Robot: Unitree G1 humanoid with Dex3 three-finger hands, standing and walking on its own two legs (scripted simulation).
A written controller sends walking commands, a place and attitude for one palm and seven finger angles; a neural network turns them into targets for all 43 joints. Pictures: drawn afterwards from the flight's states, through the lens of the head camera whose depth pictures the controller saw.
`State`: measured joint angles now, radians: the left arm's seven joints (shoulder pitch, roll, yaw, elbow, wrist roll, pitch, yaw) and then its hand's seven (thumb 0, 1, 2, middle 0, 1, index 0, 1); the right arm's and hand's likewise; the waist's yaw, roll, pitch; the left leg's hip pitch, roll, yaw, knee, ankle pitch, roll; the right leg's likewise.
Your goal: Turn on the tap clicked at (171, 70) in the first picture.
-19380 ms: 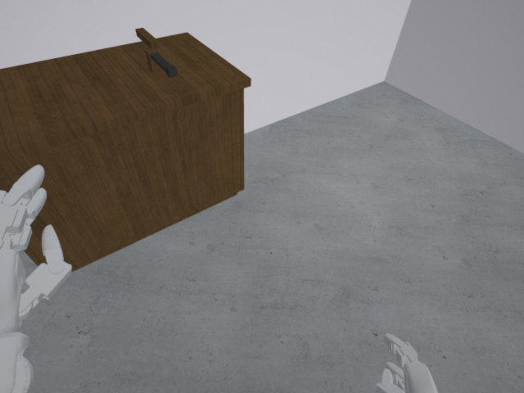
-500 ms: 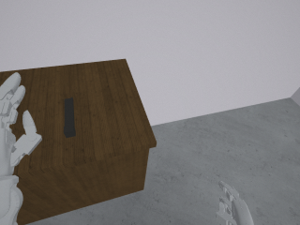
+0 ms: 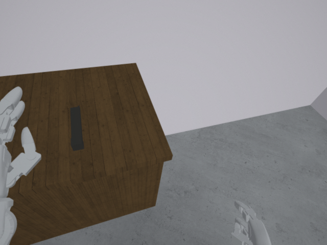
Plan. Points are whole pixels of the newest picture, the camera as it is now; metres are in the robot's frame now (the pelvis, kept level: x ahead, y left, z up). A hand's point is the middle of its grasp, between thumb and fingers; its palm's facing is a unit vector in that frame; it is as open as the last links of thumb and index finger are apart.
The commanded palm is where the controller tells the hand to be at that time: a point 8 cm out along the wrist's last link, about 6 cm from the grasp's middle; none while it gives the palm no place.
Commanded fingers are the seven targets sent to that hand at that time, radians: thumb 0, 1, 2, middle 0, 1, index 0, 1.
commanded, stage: look again from close up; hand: left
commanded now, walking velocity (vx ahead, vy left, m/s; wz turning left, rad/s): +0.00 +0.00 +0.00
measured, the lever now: (77, 143) +0.36 +0.27 -0.01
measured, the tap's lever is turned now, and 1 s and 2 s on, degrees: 0 0 0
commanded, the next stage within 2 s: shuffle to correct the standing spot in 0.22 s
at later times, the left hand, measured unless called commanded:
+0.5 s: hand (37, 160) +0.21 +0.25 +0.16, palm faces +0.41 -0.85 -0.32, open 7.4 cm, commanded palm +0.15 +0.27 +0.18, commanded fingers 0.00 0.90 0.90 -0.20 -0.30 -0.20 -0.30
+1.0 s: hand (91, 152) +0.24 +0.17 +0.16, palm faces +0.36 -0.87 -0.34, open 7.4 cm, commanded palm +0.18 +0.21 +0.18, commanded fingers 0.00 0.90 0.90 -0.20 -0.30 -0.20 -0.30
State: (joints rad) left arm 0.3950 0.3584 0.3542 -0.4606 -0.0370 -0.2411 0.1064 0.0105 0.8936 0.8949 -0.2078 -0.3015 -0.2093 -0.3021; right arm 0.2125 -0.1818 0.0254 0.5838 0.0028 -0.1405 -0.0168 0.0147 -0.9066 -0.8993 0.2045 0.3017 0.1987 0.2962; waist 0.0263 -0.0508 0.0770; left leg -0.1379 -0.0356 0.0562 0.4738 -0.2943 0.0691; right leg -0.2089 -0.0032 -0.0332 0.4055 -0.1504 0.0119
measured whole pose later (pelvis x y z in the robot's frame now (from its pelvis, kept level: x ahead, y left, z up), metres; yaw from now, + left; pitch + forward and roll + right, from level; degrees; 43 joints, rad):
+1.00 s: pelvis +0.02 -0.07 -0.01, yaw +1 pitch +0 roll -1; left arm 0.46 0.35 0.35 -0.53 -0.07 -0.18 0.12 0.01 0.89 0.89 -0.21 -0.30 -0.21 -0.30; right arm 0.21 -0.23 -0.02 0.59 0.01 -0.10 -0.02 0.01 -0.91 -0.90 0.20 0.30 0.20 0.30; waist -0.01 -0.03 0.07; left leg -0.19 0.05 -0.01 0.56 -0.35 0.00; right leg -0.26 0.09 -0.08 0.48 -0.22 -0.09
